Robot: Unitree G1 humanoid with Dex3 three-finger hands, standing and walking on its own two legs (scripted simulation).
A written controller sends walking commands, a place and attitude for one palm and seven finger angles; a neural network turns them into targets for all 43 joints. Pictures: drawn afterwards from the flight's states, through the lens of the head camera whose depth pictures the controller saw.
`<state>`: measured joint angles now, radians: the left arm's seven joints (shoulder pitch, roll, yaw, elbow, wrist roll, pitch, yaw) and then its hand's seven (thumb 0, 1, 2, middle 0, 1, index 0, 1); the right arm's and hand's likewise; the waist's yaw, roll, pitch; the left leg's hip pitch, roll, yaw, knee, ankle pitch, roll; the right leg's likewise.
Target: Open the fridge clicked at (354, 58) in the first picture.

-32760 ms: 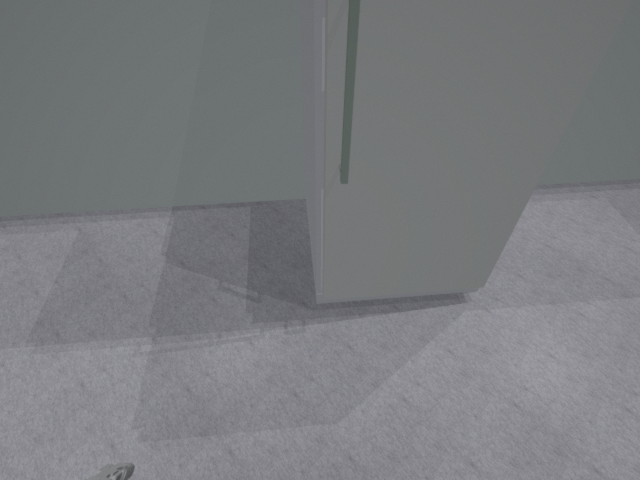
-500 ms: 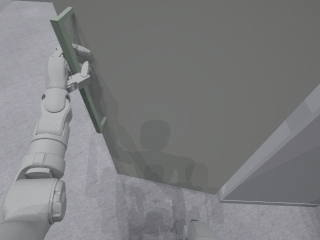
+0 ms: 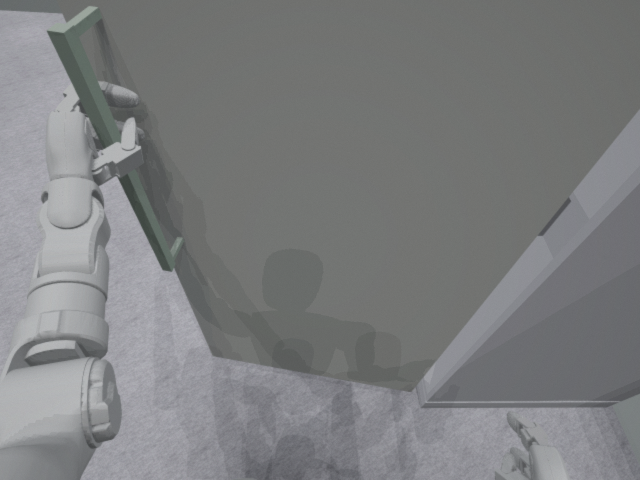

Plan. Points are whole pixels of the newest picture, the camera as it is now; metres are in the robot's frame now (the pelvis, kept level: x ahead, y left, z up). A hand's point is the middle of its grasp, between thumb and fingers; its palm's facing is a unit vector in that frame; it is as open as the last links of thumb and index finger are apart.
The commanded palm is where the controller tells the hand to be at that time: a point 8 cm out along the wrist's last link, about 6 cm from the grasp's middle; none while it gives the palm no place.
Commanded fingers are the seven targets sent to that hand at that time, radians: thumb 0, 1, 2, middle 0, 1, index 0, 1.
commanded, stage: loosen the grip on the handle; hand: left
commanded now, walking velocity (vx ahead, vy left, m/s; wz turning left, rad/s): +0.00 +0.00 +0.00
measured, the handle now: (138, 173) +0.47 +0.27 +0.10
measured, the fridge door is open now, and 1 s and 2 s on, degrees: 80 78 78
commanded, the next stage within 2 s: slip the hand off the handle in 0.54 s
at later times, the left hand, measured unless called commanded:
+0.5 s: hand (131, 162) +0.45 +0.26 +0.13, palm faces +0.35 -0.92 -0.17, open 13.8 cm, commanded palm +0.40 +0.31 +0.14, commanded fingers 0.00 -0.55 0.20 -0.25 -1.15 -0.25 -1.15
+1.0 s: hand (83, 162) +0.44 +0.32 +0.13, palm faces +0.40 -0.90 -0.16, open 14.7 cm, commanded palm +0.41 +0.36 +0.13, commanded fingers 0.00 -0.55 0.20 -0.25 -1.15 -0.25 -1.15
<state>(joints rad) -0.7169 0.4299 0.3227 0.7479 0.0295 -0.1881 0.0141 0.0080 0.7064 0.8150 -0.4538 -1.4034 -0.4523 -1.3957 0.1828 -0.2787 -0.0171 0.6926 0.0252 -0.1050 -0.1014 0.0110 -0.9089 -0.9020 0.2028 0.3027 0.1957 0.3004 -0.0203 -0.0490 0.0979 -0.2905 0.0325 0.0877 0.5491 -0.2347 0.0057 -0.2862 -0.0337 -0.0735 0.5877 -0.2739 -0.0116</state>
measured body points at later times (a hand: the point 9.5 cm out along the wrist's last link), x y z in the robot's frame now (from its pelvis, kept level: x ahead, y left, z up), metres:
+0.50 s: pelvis -0.01 +0.01 -0.01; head +0.03 +0.02 +0.44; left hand +0.42 +0.31 +0.15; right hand +0.02 -0.26 -0.13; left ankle +0.04 +0.11 -0.73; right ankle +0.02 -0.11 -0.73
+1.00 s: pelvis +0.03 +0.01 -0.01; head +0.07 +0.03 +0.44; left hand +0.42 +0.37 +0.14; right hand +0.13 -0.25 -0.11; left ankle +0.04 +0.11 -0.73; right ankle +0.02 -0.11 -0.73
